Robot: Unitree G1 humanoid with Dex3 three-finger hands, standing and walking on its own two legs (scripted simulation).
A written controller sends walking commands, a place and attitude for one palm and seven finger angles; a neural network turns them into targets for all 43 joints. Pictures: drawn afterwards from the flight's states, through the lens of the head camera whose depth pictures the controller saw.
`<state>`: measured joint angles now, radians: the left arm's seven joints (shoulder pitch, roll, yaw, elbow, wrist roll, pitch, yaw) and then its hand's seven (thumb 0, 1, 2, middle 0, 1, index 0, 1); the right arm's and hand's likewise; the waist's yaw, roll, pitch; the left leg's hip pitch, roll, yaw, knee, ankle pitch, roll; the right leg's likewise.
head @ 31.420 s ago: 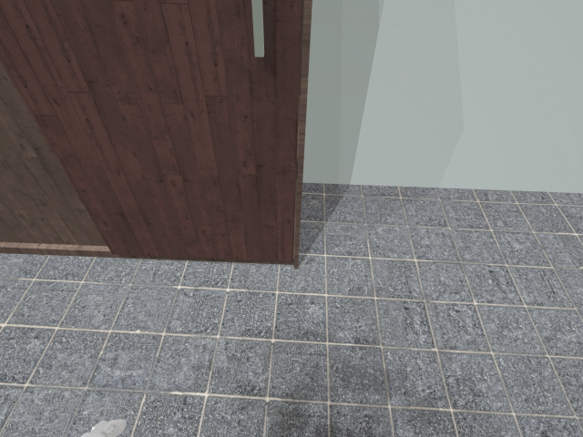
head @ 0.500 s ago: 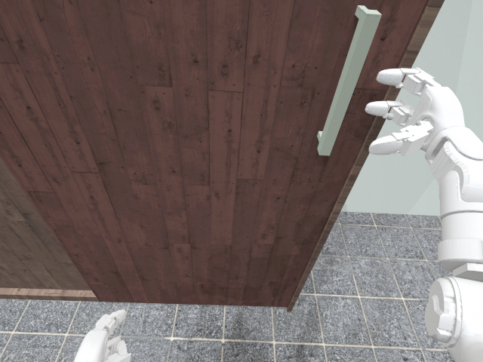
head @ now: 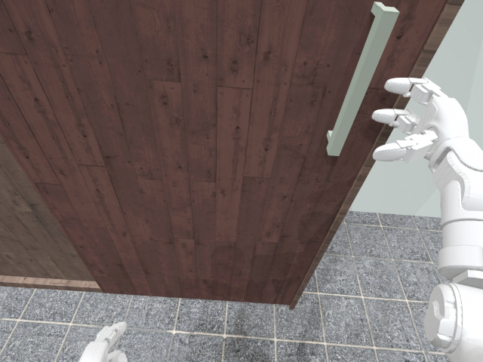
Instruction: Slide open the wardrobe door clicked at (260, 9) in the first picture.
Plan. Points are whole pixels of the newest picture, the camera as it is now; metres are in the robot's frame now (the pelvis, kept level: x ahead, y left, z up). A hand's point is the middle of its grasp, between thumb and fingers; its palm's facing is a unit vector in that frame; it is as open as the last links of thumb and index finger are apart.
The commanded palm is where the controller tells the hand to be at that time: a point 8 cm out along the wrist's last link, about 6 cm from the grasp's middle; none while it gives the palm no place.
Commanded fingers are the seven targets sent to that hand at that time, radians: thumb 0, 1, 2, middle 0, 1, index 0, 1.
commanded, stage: move the hooked fingers beside the handle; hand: right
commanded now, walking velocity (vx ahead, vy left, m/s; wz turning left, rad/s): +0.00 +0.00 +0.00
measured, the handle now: (352, 88) +0.48 -0.13 +0.25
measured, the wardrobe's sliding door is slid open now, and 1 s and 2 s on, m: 0.00 0.00 0.00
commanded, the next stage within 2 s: feel for the door with the fingertips in 0.14 s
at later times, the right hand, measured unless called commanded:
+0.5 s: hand (379, 121) +0.41 -0.16 +0.24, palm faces -0.05 +1.00 -0.02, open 14.0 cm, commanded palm +0.39 -0.21 +0.25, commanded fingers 0.00 0.50 -0.30 0.30 1.20 0.30 1.20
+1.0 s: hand (375, 111) +0.43 -0.16 +0.25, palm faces +0.01 +1.00 -0.05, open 14.0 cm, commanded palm +0.41 -0.21 +0.25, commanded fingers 0.00 0.50 -0.30 0.30 1.20 0.30 1.20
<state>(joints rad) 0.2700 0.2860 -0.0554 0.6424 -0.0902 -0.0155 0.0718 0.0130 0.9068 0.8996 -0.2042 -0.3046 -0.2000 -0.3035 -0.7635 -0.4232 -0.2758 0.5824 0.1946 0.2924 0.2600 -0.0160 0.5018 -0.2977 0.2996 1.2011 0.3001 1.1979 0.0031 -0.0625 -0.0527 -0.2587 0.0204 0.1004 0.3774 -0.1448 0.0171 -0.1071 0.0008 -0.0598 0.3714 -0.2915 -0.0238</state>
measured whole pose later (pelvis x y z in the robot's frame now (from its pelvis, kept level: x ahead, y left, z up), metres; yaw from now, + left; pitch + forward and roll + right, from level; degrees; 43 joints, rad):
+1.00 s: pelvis -0.01 +0.01 +0.00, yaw -1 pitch +1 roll +0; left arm 0.23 0.28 -0.05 0.67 -0.08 -0.04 0.09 0.01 0.91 0.90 -0.20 -0.30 -0.20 -0.30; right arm -0.88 -0.37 -0.21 0.62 0.17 0.30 0.15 -0.02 0.50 -0.30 0.30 1.20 0.30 1.20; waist 0.01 -0.05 -0.03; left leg -0.25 0.02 0.11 0.36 -0.13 0.03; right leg -0.11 0.00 -0.05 0.37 -0.28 -0.02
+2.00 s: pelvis -0.01 +0.01 +0.00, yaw -1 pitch +0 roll +0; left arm 0.19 0.26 -0.06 0.66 -0.08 -0.04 0.07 0.01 0.91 0.90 -0.20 -0.30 -0.20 -0.30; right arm -0.86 -0.29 -0.17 0.56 0.17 0.33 0.10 -0.02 0.50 -0.30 0.29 1.20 0.28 1.19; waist -0.01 -0.05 -0.04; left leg -0.24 0.02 0.11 0.37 -0.13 0.03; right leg -0.09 0.00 -0.04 0.36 -0.27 -0.01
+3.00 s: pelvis -0.01 +0.00 +0.00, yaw -1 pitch +0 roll +0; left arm 0.21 0.24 -0.07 0.69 -0.07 -0.03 0.07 0.01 0.91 0.90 -0.20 -0.30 -0.20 -0.30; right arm -0.89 -0.21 -0.13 0.58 0.15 0.34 0.00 -0.02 0.50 -0.30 0.30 1.20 0.26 1.20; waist -0.01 -0.05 -0.03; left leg -0.23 0.03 0.11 0.37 -0.13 0.02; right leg -0.09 0.01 -0.04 0.36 -0.27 -0.02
